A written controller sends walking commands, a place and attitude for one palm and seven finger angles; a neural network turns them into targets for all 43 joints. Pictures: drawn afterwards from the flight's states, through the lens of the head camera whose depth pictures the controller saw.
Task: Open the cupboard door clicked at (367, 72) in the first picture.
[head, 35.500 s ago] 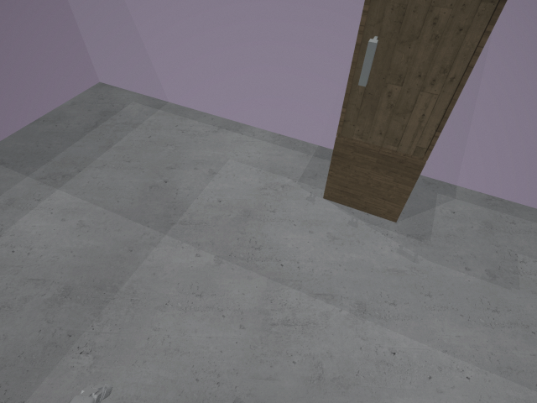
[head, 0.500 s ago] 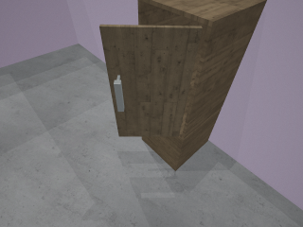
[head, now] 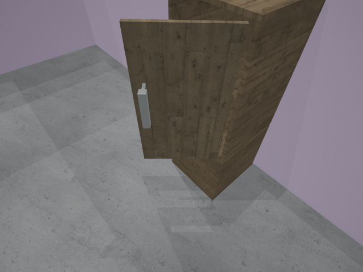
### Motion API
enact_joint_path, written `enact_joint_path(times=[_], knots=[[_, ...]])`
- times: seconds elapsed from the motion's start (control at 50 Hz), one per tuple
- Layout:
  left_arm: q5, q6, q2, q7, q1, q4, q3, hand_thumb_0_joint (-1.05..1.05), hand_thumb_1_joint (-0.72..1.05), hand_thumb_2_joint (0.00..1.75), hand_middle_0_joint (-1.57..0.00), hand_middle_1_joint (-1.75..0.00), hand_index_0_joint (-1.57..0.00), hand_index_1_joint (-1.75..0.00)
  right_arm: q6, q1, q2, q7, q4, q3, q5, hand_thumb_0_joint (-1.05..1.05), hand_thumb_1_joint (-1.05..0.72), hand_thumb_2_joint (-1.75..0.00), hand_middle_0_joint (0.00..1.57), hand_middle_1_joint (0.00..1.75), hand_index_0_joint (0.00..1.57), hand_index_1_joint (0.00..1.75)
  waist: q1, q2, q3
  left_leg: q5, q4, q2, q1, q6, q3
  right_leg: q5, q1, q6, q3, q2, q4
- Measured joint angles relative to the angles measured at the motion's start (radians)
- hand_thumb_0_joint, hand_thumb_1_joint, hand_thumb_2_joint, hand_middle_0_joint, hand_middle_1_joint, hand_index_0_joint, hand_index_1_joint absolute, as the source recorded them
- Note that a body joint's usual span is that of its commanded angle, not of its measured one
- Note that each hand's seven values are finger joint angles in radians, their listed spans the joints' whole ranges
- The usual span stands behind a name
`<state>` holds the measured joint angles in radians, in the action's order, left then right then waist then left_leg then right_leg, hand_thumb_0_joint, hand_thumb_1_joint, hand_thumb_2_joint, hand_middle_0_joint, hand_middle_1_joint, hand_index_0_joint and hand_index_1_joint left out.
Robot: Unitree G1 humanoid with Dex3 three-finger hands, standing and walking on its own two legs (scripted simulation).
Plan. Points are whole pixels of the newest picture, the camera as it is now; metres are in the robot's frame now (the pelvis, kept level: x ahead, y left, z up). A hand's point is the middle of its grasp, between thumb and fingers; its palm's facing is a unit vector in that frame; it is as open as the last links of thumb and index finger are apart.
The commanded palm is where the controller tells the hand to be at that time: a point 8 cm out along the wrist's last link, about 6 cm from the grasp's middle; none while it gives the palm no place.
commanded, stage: look again from close up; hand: left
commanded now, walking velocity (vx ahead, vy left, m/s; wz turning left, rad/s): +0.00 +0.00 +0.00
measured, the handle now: (145, 105) +0.62 +0.14 +0.00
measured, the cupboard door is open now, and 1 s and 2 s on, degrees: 49 49 49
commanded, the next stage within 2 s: raise the hand with hooked fingers in 0.34 s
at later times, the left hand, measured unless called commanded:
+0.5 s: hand out of the picture +0.08 +0.19 -0.15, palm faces +0.10 -0.98 -0.19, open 7.4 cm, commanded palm +0.13 +0.23 -0.06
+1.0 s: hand (93, 252) +0.18 +0.20 -0.04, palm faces +0.19 -0.98 -0.07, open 9.4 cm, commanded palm +0.18 +0.25 -0.04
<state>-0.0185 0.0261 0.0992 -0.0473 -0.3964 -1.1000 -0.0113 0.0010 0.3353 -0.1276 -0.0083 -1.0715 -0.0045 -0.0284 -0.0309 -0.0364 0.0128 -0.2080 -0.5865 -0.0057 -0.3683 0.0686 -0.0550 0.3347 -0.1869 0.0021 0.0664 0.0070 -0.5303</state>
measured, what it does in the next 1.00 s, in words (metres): lowers itself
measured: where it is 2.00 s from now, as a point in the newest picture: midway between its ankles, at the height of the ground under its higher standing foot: outside the picture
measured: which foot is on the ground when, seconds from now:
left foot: down 0.00-1.00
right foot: down 0.00-1.00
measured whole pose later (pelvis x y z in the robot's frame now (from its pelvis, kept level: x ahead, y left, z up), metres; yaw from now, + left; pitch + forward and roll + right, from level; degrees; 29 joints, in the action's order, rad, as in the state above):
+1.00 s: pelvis +0.01 -0.03 -0.09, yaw +3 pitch +14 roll -3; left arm 0.31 0.57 0.25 0.27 -0.51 -0.01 0.22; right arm 0.24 0.17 -0.26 -0.05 -0.54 -0.03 0.01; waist 0.05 0.01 -0.14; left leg -0.49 -1.22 0.00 -0.96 0.02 0.04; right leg 0.57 -0.84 0.10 0.17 0.06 -1.16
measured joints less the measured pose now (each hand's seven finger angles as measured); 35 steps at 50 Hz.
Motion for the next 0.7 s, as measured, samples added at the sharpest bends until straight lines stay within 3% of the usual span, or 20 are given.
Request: enact_joint_path(times=[0.16,0.46,0.48,0.5,0.54,0.6,0.64,0.7], knots=[[-0.004,0.0,0.034,-0.001,0.063,0.053,0.011,0.01,0.91,0.9,-0.2,-0.3,-0.2,-0.3,0.004,-0.015,-0.028,-0.008,0.003,0.002,0.003,0.02,-0.93,-0.9,0.2,0.29,0.2,0.3,0.019,0.021,-0.037,-0.014,0.037,-0.033,0.035,0.017,-0.026,0.025,0.011,-0.015,-0.023,-0.036,-0.006],[-0.003,-0.008,0.078,-0.002,0.095,0.051,0.005,0.01,0.91,0.9,-0.2,-0.3,-0.2,-0.3,0.027,-0.096,-0.043,-0.009,0.011,0.014,0.013,0.01,-0.91,-0.9,0.2,0.29,0.2,0.3,0.027,0.06,0.0,-0.017,0.076,-0.028,0.075,0.015,-0.04,0.007,0.057,-0.027,-0.039,-0.031,0.06],[0.033,-0.081,0.075,-0.003,0.044,0.215,0.025,0.01,0.91,0.9,-0.2,-0.3,-0.2,-0.3,0.031,-0.08,-0.046,-0.007,0.061,0.013,0.025,0.01,-0.91,-0.9,0.2,0.29,0.2,0.3,0.021,0.059,0.001,-0.021,0.063,-0.028,0.062,0.014,-0.035,0.009,0.048,-0.026,-0.033,-0.03,0.052],[0.058,-0.112,0.076,-0.011,-0.016,0.423,0.04,0.01,0.9,0.89,-0.2,-0.3,-0.2,-0.3,0.073,-0.057,-0.048,-0.015,0.111,0.018,0.036,0.01,-0.91,-0.9,0.2,0.29,0.2,0.3,0.027,0.066,0.003,-0.021,0.063,-0.033,0.057,0.01,-0.037,0.017,0.022,-0.013,-0.033,-0.036,0.011],[0.091,-0.057,0.09,-0.055,-0.085,0.73,0.038,0.02,0.89,0.89,-0.2,-0.31,-0.2,-0.31,0.172,-0.032,-0.053,-0.033,0.168,0.023,0.05,0.01,-0.91,-0.9,0.2,0.29,0.2,0.3,0.035,0.077,-0.014,-0.007,0.085,-0.049,0.056,0.0,-0.042,0.029,-0.049,0.007,-0.041,-0.044,-0.108],[0.144,0.03,0.089,-0.062,-0.041,0.967,0.048,0.02,0.87,0.88,-0.2,-0.33,-0.2,-0.33,0.234,-0.037,-0.077,-0.034,0.268,0.015,0.052,0.01,-0.91,-0.9,0.2,0.29,0.2,0.3,0.011,0.057,-0.034,0.001,0.06,-0.077,0.018,-0.003,-0.02,0.05,-0.131,0.02,-0.028,-0.039,-0.142],[0.166,0.146,0.084,-0.011,0.038,0.986,0.08,0.02,0.84,0.86,-0.21,-0.34,-0.2,-0.34,0.246,-0.065,-0.098,-0.029,0.328,0.01,0.046,0.01,-0.9,-0.9,0.2,0.29,0.2,0.3,-0.006,0.041,-0.054,-0.028,-0.032,-0.085,-0.062,-0.003,-0.011,0.026,-0.201,0.032,-0.024,-0.032,-0.166],[0.226,0.325,0.078,0.127,0.096,0.939,0.14,0.01,0.78,0.84,-0.21,-0.38,-0.2,-0.38,0.237,-0.116,-0.113,-0.018,0.381,-0.001,0.032,0.01,-0.9,-0.9,0.2,0.29,0.21,0.3,-0.003,0.026,-0.126,-0.096,-0.197,-0.054,-0.221,-0.008,-0.011,0.067,-0.35,0.037,-0.019,-0.007,-0.305]])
